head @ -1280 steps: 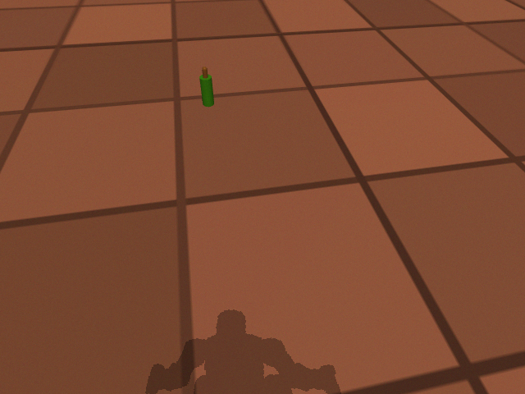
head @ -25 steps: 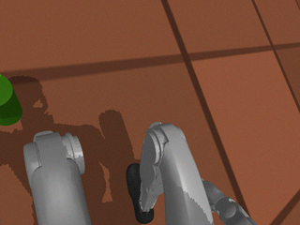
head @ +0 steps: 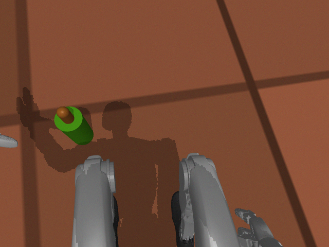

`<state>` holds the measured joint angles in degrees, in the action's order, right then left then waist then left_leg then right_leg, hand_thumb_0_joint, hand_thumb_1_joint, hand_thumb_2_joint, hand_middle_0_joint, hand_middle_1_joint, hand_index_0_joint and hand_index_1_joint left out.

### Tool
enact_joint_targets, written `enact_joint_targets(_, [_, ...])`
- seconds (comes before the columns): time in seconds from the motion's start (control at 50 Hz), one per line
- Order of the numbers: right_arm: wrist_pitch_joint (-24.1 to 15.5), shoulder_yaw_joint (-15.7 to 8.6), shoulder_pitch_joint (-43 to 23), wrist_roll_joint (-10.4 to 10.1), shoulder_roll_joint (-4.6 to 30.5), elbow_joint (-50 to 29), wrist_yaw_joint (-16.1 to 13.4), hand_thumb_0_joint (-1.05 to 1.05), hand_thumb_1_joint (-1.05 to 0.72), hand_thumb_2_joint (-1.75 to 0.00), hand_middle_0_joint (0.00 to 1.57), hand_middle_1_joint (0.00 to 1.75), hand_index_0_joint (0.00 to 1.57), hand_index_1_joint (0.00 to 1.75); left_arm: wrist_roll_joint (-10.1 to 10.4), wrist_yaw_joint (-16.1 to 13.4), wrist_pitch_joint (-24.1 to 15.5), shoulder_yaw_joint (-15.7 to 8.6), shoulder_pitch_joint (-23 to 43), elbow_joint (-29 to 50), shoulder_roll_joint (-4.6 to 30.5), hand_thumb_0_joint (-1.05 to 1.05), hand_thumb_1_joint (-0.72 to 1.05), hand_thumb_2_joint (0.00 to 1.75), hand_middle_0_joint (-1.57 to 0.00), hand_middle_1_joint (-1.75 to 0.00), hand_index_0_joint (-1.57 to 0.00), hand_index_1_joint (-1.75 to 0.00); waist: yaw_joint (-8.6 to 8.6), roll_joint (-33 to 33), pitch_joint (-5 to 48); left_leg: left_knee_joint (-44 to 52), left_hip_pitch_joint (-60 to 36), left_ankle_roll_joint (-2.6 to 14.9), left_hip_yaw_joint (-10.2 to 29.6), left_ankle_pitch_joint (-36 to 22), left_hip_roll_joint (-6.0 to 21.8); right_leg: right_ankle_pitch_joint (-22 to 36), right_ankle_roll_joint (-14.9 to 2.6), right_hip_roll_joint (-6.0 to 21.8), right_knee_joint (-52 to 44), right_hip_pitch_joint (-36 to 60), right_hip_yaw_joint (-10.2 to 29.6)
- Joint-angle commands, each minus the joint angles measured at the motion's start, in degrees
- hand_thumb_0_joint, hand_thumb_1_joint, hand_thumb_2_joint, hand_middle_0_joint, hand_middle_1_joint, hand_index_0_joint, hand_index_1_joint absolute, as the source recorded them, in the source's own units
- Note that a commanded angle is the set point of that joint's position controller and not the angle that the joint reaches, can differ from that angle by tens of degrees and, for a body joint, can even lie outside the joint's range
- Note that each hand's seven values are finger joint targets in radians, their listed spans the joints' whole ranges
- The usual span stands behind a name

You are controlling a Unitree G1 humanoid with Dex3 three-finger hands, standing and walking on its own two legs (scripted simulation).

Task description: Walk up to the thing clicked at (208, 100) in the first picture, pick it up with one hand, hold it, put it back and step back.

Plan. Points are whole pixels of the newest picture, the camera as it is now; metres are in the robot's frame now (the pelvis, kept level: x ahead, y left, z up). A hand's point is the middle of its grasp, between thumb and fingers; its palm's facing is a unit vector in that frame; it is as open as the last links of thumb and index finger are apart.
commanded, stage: home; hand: left
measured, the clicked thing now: (74, 125) +0.45 +0.26 -0.27
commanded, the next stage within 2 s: none
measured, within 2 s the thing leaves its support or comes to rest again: neither
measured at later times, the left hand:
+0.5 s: hand out of the picture +0.28 +0.27 +0.14, palm faces +0.26 -0.89 -0.38, open 17.7 cm
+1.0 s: hand out of the picture +0.24 +0.21 +0.27, palm faces +0.23 -0.93 -0.28, open 17.7 cm
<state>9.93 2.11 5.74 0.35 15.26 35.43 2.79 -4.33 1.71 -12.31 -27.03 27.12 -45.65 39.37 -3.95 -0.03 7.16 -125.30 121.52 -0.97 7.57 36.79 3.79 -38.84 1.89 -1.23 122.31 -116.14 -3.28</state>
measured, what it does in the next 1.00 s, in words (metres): rises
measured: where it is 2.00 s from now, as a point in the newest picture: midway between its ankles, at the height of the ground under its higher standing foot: (147, 234)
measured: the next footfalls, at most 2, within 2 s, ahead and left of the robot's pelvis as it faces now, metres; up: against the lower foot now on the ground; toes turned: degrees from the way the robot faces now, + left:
none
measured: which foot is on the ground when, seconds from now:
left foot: down 0.00-1.00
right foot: down 0.00-1.00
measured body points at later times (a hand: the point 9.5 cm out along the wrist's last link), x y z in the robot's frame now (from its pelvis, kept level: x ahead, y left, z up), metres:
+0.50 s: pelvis +0.05 +0.00 +0.23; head +0.15 +0.03 +0.67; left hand +0.27 +0.32 +0.16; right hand +0.25 -0.23 +0.14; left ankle +0.09 +0.13 -0.36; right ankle +0.10 -0.13 -0.36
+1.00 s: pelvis +0.09 +0.01 +0.32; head +0.11 +0.02 +0.77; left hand +0.22 +0.26 +0.29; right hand +0.28 -0.20 +0.25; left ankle +0.09 +0.13 -0.36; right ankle +0.10 -0.13 -0.36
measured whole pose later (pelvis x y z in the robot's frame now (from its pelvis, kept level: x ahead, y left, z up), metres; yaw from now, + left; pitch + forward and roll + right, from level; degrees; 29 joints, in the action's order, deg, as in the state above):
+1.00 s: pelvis +0.09 +0.01 +0.32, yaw +7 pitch +9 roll -3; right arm -3.7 2.1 16.3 -1.5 10.6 27.3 -10.4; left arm 0.9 -8.9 15.0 1.4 -28.2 2.4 12.3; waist -1.5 2.5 8.0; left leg -57.2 38.9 -0.6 1.8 27.4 3.2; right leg -27.8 1.8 0.9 52.8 -33.8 -2.7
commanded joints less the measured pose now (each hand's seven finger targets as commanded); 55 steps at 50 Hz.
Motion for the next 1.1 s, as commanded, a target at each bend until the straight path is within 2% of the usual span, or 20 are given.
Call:
enact_joint_targets(0.0, [-1.43, -6.34, 5.14, -1.3, 12.09, -7.74, -1.96, 0.0, -0.9, -0.9, 0.2, 0.3, 0.2, 0.3, 1.83, -2.35, 2.39, 1.46, 0.9, 21.3, 8.39, 0.0, -0.56, 0.05, -0.05, -0.05, -0.05, -0.05, 1.64, 7.68, 38.59, 23.72, -35.4, 2.3, -3.75, -2.56, -1.24, 5.1, -3.7, -1.24, -23.08, 22.84, -1.37])
enact_joint_targets(0.1, [-2.42, -6.52, 4.76, -2.79, 10.05, -9.58, -4.23, 0.0, -0.9, -0.9, 0.2, 0.3, 0.2, 0.3, 2.55, -5.28, 7.3, 1.68, -9.14, 29.51, 6.26, 0.0, -0.57, 0.04, -0.05, -0.05, -0.05, -0.05, 1.98, 5.16, 36.33, 30.99, -41.38, 2.58, -4.45, -3.09, -1.03, 5.61, -3.13, -0.65, -31.28, 32.77, 0.84])
enact_joint_targets(0.14, [-2.93, -6.5, 4.78, -2.97, 9.48, -9.88, -5.43, 0.0, -0.9, -0.9, 0.2, 0.3, 0.2, 0.3, 2.7, -6.51, 8.3, 0.66, -9.91, 34.23, 7.44, 0.0, -0.58, 0.04, -0.05, -0.05, -0.05, -0.05, 2.99, 6.73, 36.61, 33.88, -45.99, 2.47, -4.78, -4.91, -1.1, 7.27, -3.14, -0.48, -33.99, 36.52, 1.56])
enact_joint_targets(0.2, [-4.28, -6.01, 4.4, -2.99, 7.97, -10.57, -6.94, 0.0, -0.9, -0.9, 0.2, 0.3, 0.2, 0.3, 2.9, -7.93, 10.03, 3.09, -14.09, 34.88, 3.17, 0.0, -0.61, 0.01, -0.04, -0.04, -0.04, -0.04, 2.31, 6.78, 33.78, 38.41, -50.02, 2.5, -5.38, -6.71, -1.4, 8.69, -2.99, -0.21, -38.85, 41.98, 2.16])
enact_joint_targets(0.28, [-6.48, -5.35, 4.89, -2.96, 6.67, -10.96, -8.53, 0.0, -0.9, -0.9, 0.2, 0.3, 0.2, 0.3, 3.39, -9.01, 12.29, 9.0, -20.4, 31.19, -5.29, 0.0, -0.61, 0.0, -0.04, -0.03, -0.04, -0.03, 1.27, 6.76, 26.82, 44.78, -56.37, 2.23, -5.76, -9.09, -1.47, 11.14, -3.08, 0.09, -45.26, 46.58, 2.0])
enact_joint_targets(0.34, [-7.94, -5.16, 6.11, -2.92, 6.26, -10.91, -9.47, 0.0, -0.9, -0.9, 0.2, 0.3, 0.2, 0.3, 3.81, -10.11, 13.49, 10.35, -20.91, 35.44, -5.82, 0.0, -0.61, 0.0, -0.04, -0.04, -0.04, -0.04, 1.52, 6.32, 25.69, 49.41, -61.5, 2.07, -6.1, -9.82, -1.69, 11.76, -3.0, 0.5, -50.85, 52.68, 2.29])
enact_joint_targets(0.38, [-8.94, -4.7, 5.87, -2.8, 5.55, -11.09, -9.94, 0.0, -0.9, -0.9, 0.2, 0.3, 0.2, 0.3, 4.07, -10.55, 15.0, 13.76, -25.69, 32.09, -10.41, 0.0, -0.61, 0.01, -0.04, -0.04, -0.04, -0.04, 0.75, 4.46, 21.77, 52.4, -63.31, 2.01, -6.41, -10.77, -1.85, 12.81, -2.76, 0.72, -54.65, 56.43, 2.54])
enact_joint_targets(0.44, [-10.32, -4.47, 5.97, -2.71, 5.34, -11.63, -10.64, 0.0, -0.9, -0.9, 0.2, 0.3, 0.2, 0.3, 4.3, -11.38, 16.77, 15.43, -28.46, 32.77, -12.49, 0.0, -0.61, 0.01, -0.04, -0.04, -0.04, -0.04, 0.92, 4.6, 19.09, 57.49, -68.02, 1.8, -6.35, -12.71, -1.97, 14.87, -2.87, 0.67, -58.7, 61.23, 1.59])
enact_joint_targets(0.46, [-10.49, -4.48, 6.72, -2.78, 5.48, -11.67, -10.9, 0.0, -0.9, -0.9, 0.2, 0.3, 0.2, 0.3, 4.37, -11.99, 16.92, 13.64, -27.38, 38.55, -9.4, 0.0, -0.6, 0.02, -0.05, -0.04, -0.05, -0.04, 2.34, 6.21, 20.21, 59.62, -71.07, 1.62, -6.32, -13.37, -2.07, 15.36, -3.05, 0.68, -59.88, 63.62, 1.26])
enact_joint_targets(0.52, [-11.37, -4.02, 6.94, -2.68, 4.52, -12.38, -11.62, 0.0, -0.9, -0.9, 0.2, 0.3, 0.2, 0.3, 4.65, -12.35, 19.12, 18.46, -33.38, 39.08, -15.23, 0.0, -0.61, 0.02, -0.04, -0.04, -0.05, -0.04, 1.33, 6.32, 17.43, 64.07, -76.74, 1.25, -6.48, -17.14, -2.18, 19.39, -2.9, 0.5, -63.38, 68.01, 0.65])
enact_joint_targets(0.62, [-12.25, -3.55, 7.84, -2.49, 3.55, -13.66, -12.96, 0.0, -0.9, -0.9, 0.2, 0.3, 0.2, 0.3, 4.88, -13.38, 21.8, 20.14, -39.44, 47.55, -15.98, 0.0, -0.59, 0.03, -0.05, -0.04, -0.05, -0.04, 2.02, 7.38, 13.6, 71.28, -84.3, 0.82, -6.46, -20.25, -2.13, 22.01, -2.76, 0.25, -69.17, 75.58, -0.44])
enact_joint_targets(0.7, [-13.48, -3.14, 7.35, -2.23, 2.78, -15.14, -13.73, 0.0, -0.9, -0.9, 0.2, 0.3, 0.2, 0.3, 5.3, -13.12, 24.05, 24.7, -48.96, 50.93, -21.18, 0.0, -0.6, 0.03, -0.05, -0.04, -0.05, -0.04, 1.87, 4.71, 9.05, 74.82, -86.46, 0.9, -5.95, -20.52, -1.9, 22.16, -2.65, -0.08, -72.59, 78.55, -1.4])
enact_joint_targets(0.78, [-14.47, -3.42, 7.22, -2.01, 2.87, -16.38, -14.11, 0.0, -0.9, -0.9, 0.2, 0.3, 0.2, 0.3, 5.19, -12.85, 24.65, 23.97, -51.1, 58.59, -19.76, 0.0, -0.61, 0.0, -0.04, -0.04, -0.04, -0.04, 2.71, 4.69, 7.7, 76.77, -88.85, 0.7, -5.95, -23.19, -1.97, 23.8, -2.61, -0.39, -74.42, 81.16, -1.81])
enact_joint_targets(0.82, [-15.11, -3.42, 6.83, -1.91, 2.73, -16.89, -14.09, 0.0, -0.9, -0.9, 0.2, 0.3, 0.2, 0.3, 5.09, -12.19, 25.24, 25.85, -54.71, 55.68, -22.6, 0.0, -0.61, 0.01, -0.04, -0.04, -0.04, -0.04, 2.13, 2.38, 4.65, 78.02, -88.61, 0.67, -5.74, -21.9, -1.78, 22.69, -2.47, -0.63, -75.46, 81.38, -2.21])
enact_joint_targets(0.86, [-15.61, -3.45, 7.06, -1.74, 2.63, -16.83, -14.2, 0.0, -0.9, -0.9, 0.2, 0.3, 0.2, 0.3, 5.12, -12.22, 24.79, 23.73, -52.29, 60.9, -20.07, 0.0, -0.61, 0.02, -0.05, -0.04, -0.05, -0.04, 2.58, 2.96, 5.38, 78.22, -89.27, 0.76, -6.17, -21.63, -2.14, 22.52, -2.29, -0.37, -76.62, 82.47, -1.77])
enact_joint_targets(0.88, [-15.98, -3.41, 6.72, -1.69, 2.77, -17.16, -14.13, 0.0, -0.9, -0.9, 0.2, 0.3, 0.2, 0.3, 4.94, -11.73, 25.34, 25.43, -55.5, 55.31, -22.65, 0.0, -0.61, 0.01, -0.04, -0.04, -0.04, -0.04, 2.06, 1.46, 2.53, 78.9, -88.56, 0.71, -6.01, -20.4, -2.07, 21.28, -2.24, -0.55, -76.88, 81.79, -1.98])
enact_joint_targets(0.92, [-16.51, -3.54, 7.05, -1.37, 2.78, -17.27, -14.12, 0.0, -0.9, -0.9, 0.2, 0.3, 0.2, 0.3, 4.98, -11.44, 24.93, 24.62, -52.99, 59.28, -21.66, 0.0, -0.61, 0.02, -0.04, -0.04, -0.05, -0.04, 1.97, 3.11, 3.82, 78.6, -89.42, 0.62, -6.3, -21.13, -2.25, 22.01, -2.17, -0.34, -77.23, 82.6, -1.52])
enact_joint_targets(0.96, [-16.91, -3.66, 7.18, -1.2, 2.93, -16.94, -14.12, 0.0, -0.9, -0.9, 0.2, 0.3, 0.2, 0.3, 4.58, -11.08, 25.03, 24.7, -53.94, 55.61, -22.25, 0.0, -0.61, 0.01, -0.04, -0.04, -0.04, -0.04, 1.53, 1.82, 3.87, 78.57, -90.34, 0.58, -6.22, -22.6, -2.13, 23.09, -2.15, -0.47, -77.0, 83.01, -1.43])
enact_joint_targets(1.02, [-17.45, -3.47, 7.25, -1.14, 2.92, -16.46, -14.11, 0.0, -0.9, -0.9, 0.2, 0.3, 0.2, 0.3, 4.57, -11.07, 24.33, 23.55, -49.28, 61.74, -19.6, 0.0, -0.61, 0.0, -0.04, -0.04, -0.04, -0.04, 2.3, 5.22, 5.16, 79.27, -92.12, 0.24, -6.19, -23.08, -2.28, 23.12, -2.43, -0.3, -76.74, 83.7, -1.31])
enact_joint_targets(1.08, [-18.27, -3.23, 6.92, -1.03, 2.73, -16.44, -13.88, 0.0, -0.9, -0.9, 0.2, 0.3, 0.2, 0.3, 4.73, -10.63, 25.03, 25.96, -52.84, 56.82, -23.2, 0.0, -0.61, 0.0, -0.04, -0.04, -0.04, -0.04, 1.86, 3.07, 3.98, 79.0, -91.64, 0.5, -6.53, -23.03, -2.59, 23.8, -2.14, -0.31, -77.58, 83.85, -1.24])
